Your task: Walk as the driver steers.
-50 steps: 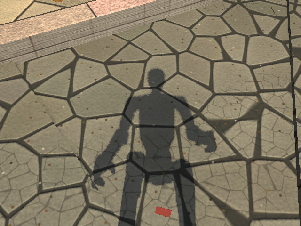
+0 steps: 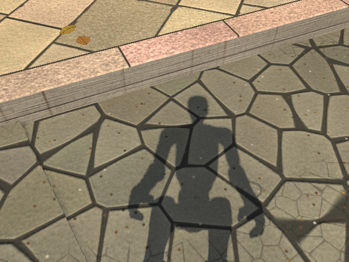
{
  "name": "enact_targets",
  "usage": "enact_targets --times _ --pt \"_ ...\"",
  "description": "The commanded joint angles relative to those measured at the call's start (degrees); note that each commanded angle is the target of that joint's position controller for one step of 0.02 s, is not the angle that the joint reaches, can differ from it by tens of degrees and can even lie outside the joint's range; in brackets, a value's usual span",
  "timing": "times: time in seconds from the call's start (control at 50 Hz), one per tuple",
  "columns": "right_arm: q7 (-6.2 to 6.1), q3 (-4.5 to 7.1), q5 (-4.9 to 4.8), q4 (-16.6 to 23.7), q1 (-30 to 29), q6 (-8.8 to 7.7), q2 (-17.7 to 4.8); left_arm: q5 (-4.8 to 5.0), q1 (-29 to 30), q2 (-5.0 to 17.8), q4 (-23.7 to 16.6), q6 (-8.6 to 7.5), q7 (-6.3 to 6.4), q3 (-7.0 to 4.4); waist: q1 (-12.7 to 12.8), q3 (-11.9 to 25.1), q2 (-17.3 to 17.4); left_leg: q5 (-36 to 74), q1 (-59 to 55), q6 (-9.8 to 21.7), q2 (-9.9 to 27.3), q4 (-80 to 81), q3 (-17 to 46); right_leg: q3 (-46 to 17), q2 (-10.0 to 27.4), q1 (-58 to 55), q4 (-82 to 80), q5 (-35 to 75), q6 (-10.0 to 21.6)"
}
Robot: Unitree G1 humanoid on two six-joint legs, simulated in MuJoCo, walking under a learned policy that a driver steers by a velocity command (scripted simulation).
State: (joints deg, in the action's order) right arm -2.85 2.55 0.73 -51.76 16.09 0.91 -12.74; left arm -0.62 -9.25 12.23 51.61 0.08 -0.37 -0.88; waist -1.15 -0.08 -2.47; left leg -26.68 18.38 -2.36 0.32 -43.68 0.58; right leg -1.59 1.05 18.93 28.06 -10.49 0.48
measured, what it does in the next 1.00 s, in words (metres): walks ahead: left foot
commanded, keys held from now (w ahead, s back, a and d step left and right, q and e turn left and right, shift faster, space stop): no key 0.14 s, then w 0.48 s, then w+e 0.38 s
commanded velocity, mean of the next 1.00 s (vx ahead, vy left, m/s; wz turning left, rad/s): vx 0.32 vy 0.00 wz -0.11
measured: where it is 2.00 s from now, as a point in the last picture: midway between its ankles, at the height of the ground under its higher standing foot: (201, 206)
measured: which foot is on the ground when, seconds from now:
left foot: down 0.00-0.40, up 0.42-0.80, down 0.82-1.00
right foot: down 0.00-0.82, up 0.84-1.00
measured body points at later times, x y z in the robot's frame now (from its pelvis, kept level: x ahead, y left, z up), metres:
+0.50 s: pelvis +0.10 -0.01 -0.01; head +0.10 -0.02 +0.44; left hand +0.11 +0.24 -0.14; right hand +0.14 -0.27 -0.15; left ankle +0.01 +0.13 -0.62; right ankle +0.05 -0.10 -0.74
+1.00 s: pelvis +0.34 +0.06 +0.00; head +0.37 +0.07 +0.45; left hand +0.44 +0.32 -0.14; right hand +0.40 -0.22 -0.12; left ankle +0.39 +0.15 -0.74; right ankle +0.29 -0.09 -0.65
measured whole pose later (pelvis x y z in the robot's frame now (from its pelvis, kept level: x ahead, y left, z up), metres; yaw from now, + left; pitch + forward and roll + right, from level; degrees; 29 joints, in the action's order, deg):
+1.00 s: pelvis +0.34 +0.06 +0.00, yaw -10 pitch +1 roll +1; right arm 0.7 3.8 0.5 -52.9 11.0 -6.3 -13.4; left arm 1.8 -18.2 15.4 50.8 -2.4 1.4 -4.9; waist -0.3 -1.2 -2.5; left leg -9.9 15.2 1.8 0.2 -24.1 -6.0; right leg -2.4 4.0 30.6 67.4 -17.7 2.3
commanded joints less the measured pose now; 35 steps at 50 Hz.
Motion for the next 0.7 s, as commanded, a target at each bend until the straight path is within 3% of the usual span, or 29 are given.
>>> enact_targets --times 0.02,0.14,0.16,0.2,0.22,0.26,0.3,0.32,0.36,0.38,0.4,0.42,0.44,0.46,0.48,0.5,0.54,0.6,0.64,0.7 --pt "-0.3 1.17 -0.35 1.3 1.5 -1.52 -5.5 0.25 -0.5 5.8 -2.2 0.05 0.55 -1.69 0.4 3.8 2.3 15.5 2.3 3.8 2.1 6.3 2.5 -1.8 2.7 -7.3 -1.5 12.9 2.7" --pt "-0.65 1.08 -0.58 -0.2 1.4 -1.57 -5.2 0.2 -0.9 5.9 -1.2 1.26 1.09 -2.17 0.1 1.8 2.0 15.0 3.5 4.1 2.2 6.5 2.3 -1.4 2.0 -7.7 -1.2 12.0 2.0" --pt "-0.52 0.94 -0.53 -1.2 2.9 -1.58 -4.4 0.21 -2.1 5.1 -0.3 1.42 1.16 -1.98 -0.1 2.9 1.9 9.2 3.1 4.3 1.8 7.2 1.8 -1.0 1.4 -8.2 -1.3 5.3 1.9" --pt "-0.27 1.56 -0.98 -1.7 3.2 -1.59 -5.9 1.18 -2.4 6.5 -0.2 1.72 1.46 -2.44 -0.1 -0.9 2.5 -8.0 5.8 6.4 1.3 9.3 2.1 -0.7 -0.2 -4.7 -1.0 -17.8 2.4" --pt "-0.26 1.75 -1.31 -1.4 3.0 -1.92 -6.3 1.49 -2.1 6.9 -0.5 1.32 1.52 -2.51 -0.2 -3.9 2.6 -13.2 6.7 7.9 2.1 11.1 3.6 -1.3 -0.4 -1.5 -1.2 -24.6 2.6" --pt "-0.26 2.19 -2.06 -1.7 4.3 -3.27 -7.3 1.79 -1.0 6.2 -1.1 -0.59 1.29 -2.4 -1.1 -7.7 3.9 -16.1 4.9 10.7 5.1 14.2 8.8 -1.2 -1.1 4.1 1.7 -24.5 2.5" --pt "-0.12 3.05 -2.21 -2.7 5.7 -4.64 -9.7 2.13 0.1 4.1 -1.8 -2.9 0.58 -2.32 -1.0 -7.7 10.5 -14.8 0.4 15.1 12.2 18.7 20.4 2.4 -3.2 8.1 10.7 -13.9 1.5" --pt "-0.02 3.17 -2.23 -2.6 4.9 -5.13 -10.0 2.35 0.4 3.7 -2.1 -3.75 0.2 -2.36 -0.4 -8.1 12.2 -11.7 0.5 16.6 15.0 19.3 24.7 2.1 -2.8 8.5 12.5 -11.7 2.0" --pt "0.53 2.73 -2.42 -1.8 1.4 -5.62 -8.4 2.74 -4.4 2.9 -0.3 -4.9 -0.38 -2.5 2.5 -7.1 11.8 -3.7 2.5 14.6 14.4 15.5 21.2 2.0 -2.3 1.6 6.9 -10.6 3.5" --pt "0.98 2.3 -2.27 -0.8 -2.4 -5.52 -7.0 2.85 -11.7 3.4 2.7 -5.11 -0.5 -3.08 5.9 -5.5 9.3 2.2 8.2 11.4 10.8 8.8 14.4 0.7 -2.0 -9.8 1.2 -7.6 4.6" --pt "1.4 1.41 -2.11 0.5 -4.2 -5.98 -3.5 2.18 -19.2 8.5 4.9 -5.48 -0.45 -4.69 7.8 -2.7 -3.0 11.8 17.0 6.1 2.7 -13.4 3.0 -15.8 6.0 -20.1 -6.1 -6.8 8.5" --pt "1.33 1.23 -2.43 2.1 -2.5 -7.02 -2.2 1.3 -24.5 13.8 5.9 -5.61 -1.33 -5.6 7.1 0.7 -15.4 -3.3 28.1 2.9 -3.2 -30.2 -0.2 -40.9 18.3 -28.0 -15.1 -6.2 16.5" --pt "1.24 1.81 -3.43 2.6 -4.3 -7.62 -5.3 1.15 -21.6 10.9 5.2 -5.76 -1.52 -4.44 5.8 -1.8 -8.4 -4.8 34.9 3.9 -0.4 -37.2 3.7 -42.4 20.5 -28.2 -14.7 -6.8 17.4" --pt "1.47 1.66 -3.72 2.7 -5.3 -8.07 -5.1 0.93 -18.3 8.2 3.9 -5.75 -1.36 -3.6 4.9 -3.6 -4.6 -1.3 38.1 5.5 1.4 -41.1 3.6 -35.1 19.0 -27.1 -13.2 -2.5 15.9" --pt "1.65 1.35 -3.09 2.5 -5.7 -8.15 -4.1 0.55 -16.2 6.9 2.9 -5.49 -1.27 -2.99 4.2 -2.8 -1.5 2.9 38.5 6.6 3.2 -40.5 2.8 -27.9 16.4 -25.6 -12.7 0.0 14.1" --pt "1.82 1.53 -2.41 2.6 -5.9 -8.02 -4.0 0.41 -14.7 5.6 2.3 -5.1 -1.11 -2.36 3.3 -3.0 -0.6 7.1 37.5 6.9 5.2 -36.4 2.6 -22.5 14.5 -23.4 -13.2 4.7 12.7" --pt "2.54 1.49 -1.72 3.0 -6.3 -7.32 -3.2 0.36 -15.4 3.4 2.8 -4.23 -0.34 -1.46 2.7 -2.7 -2.5 10.9 33.3 5.8 7.1 -29.0 1.2 -15.5 11.9 -19.4 -15.5 10.0 11.2" --pt "3.07 0.23 -0.91 6.1 -13.3 -7.03 -0.9 0.6 -17.4 6.1 3.4 -3.71 1.16 -1.97 3.8 -3.5 -1.4 16.9 30.5 3.1 6.9 -15.0 -0.8 -10.3 11.1 -16.1 -18.4 14.2 11.0" --pt "3.48 -0.42 -1.35 7.9 -18.1 -7.39 -0.5 1.0 -17.3 8.1 2.9 -3.72 1.75 -2.52 4.6 -4.2 -1.8 23.2 24.0 2.1 4.9 -2.9 -1.9 -7.8 9.6 -12.2 -20.4 11.9 10.2" --pt "4.12 -0.01 -2.36 9.1 -21.9 -7.49 -3.0 1.75 -19.3 9.1 3.4 -4.01 2.0 -3.0 5.1 -6.1 -3.1 29.7 14.3 1.0 1.8 9.9 -1.9 -8.4 10.0 -10.1 -22.2 7.4 10.2"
